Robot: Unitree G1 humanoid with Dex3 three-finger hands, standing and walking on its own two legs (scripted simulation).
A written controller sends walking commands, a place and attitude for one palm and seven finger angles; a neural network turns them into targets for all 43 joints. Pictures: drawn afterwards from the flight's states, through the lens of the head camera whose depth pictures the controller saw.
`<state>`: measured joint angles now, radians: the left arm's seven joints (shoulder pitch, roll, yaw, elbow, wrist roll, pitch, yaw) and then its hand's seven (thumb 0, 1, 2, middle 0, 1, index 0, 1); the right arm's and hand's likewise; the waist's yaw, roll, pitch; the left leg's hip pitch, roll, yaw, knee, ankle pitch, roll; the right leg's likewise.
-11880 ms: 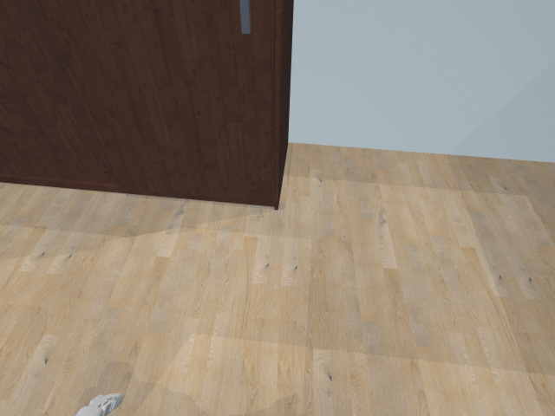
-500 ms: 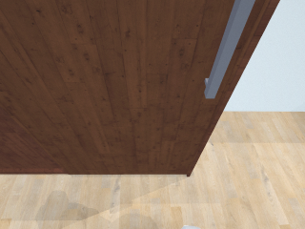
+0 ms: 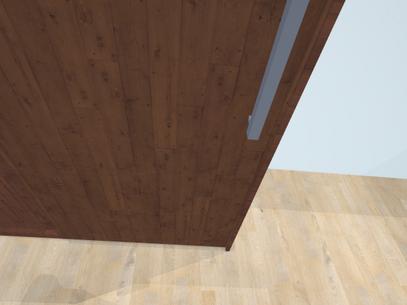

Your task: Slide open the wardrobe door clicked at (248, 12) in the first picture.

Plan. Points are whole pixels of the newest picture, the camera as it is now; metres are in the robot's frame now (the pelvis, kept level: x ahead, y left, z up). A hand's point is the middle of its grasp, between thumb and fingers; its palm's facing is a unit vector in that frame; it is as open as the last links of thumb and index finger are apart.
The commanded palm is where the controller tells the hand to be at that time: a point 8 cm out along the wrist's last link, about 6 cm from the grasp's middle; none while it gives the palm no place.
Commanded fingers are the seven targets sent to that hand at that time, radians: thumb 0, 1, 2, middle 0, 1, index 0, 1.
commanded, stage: come to a stop and stand still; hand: right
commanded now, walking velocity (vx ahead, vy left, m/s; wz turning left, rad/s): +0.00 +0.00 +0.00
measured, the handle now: (272, 64) +0.49 -0.09 +0.26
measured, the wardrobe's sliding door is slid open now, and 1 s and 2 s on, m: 0.00 0.00 0.00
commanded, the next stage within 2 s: look again from close up in 0.86 s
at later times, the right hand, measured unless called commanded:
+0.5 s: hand out of the picture +0.07 -0.15 -0.16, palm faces +0.00 +0.97 -0.23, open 7.3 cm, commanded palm none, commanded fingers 0.00 -0.90 -0.90 0.20 0.30 0.20 0.30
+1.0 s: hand out of the picture +0.06 -0.13 -0.16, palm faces +0.03 +0.98 -0.21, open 7.3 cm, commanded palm none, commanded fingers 0.00 -0.90 -0.90 0.20 0.30 0.20 0.30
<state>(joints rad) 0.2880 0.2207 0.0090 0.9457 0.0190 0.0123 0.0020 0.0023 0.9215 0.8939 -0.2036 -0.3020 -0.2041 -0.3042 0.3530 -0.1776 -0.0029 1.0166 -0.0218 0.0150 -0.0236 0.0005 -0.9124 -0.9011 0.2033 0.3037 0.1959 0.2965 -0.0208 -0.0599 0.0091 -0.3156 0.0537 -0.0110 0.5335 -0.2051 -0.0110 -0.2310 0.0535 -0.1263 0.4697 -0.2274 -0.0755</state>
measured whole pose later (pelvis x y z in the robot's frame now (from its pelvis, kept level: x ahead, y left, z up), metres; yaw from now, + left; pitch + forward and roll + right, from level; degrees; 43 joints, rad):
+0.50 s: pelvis +0.04 +0.03 +0.01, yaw +0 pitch -1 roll -1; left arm 0.30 0.16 -0.02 1.09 0.01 -0.03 0.02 0.01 0.90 0.89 -0.20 -0.30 -0.20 -0.30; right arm 0.24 -0.17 0.02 1.08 -0.01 -0.02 -0.03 0.01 -0.93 -0.90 0.21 0.30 0.20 0.30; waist 0.01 -0.02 0.03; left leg -0.24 0.01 0.01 0.47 -0.22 0.02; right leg -0.15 0.01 -0.11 0.41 -0.25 -0.02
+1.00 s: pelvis +0.05 +0.05 +0.01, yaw +0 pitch -1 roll -1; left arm 0.26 0.16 -0.02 1.12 0.01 -0.03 0.03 0.01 0.90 0.89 -0.20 -0.30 -0.20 -0.30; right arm 0.26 -0.16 0.01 1.10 -0.01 -0.02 -0.03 0.00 -0.92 -0.90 0.21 0.30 0.20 0.30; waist -0.01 -0.01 0.03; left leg -0.19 -0.03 0.03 0.44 -0.23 0.05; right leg -0.11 -0.03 -0.08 0.38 -0.26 0.01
